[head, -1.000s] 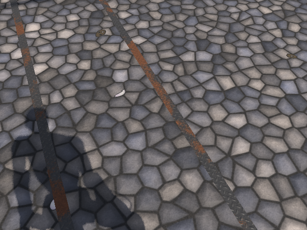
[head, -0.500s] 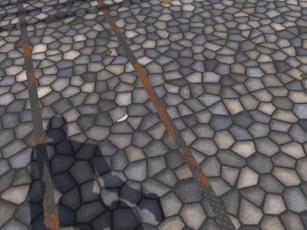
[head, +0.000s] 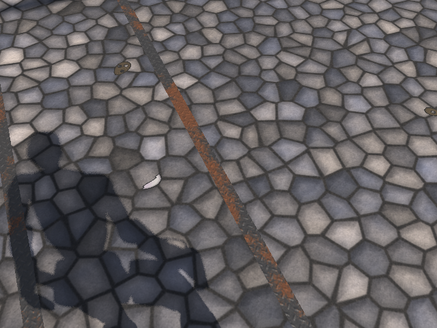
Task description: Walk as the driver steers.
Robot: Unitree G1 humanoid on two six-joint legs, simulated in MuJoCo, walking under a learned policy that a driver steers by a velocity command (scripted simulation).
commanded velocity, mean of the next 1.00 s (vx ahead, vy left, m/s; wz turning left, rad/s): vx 0.04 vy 0.00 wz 0.00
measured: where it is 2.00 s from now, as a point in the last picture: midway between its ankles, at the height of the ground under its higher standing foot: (245, 270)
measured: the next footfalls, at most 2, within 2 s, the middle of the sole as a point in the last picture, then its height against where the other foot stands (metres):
right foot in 0.12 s outside the picture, level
left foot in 1.62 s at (201, 296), level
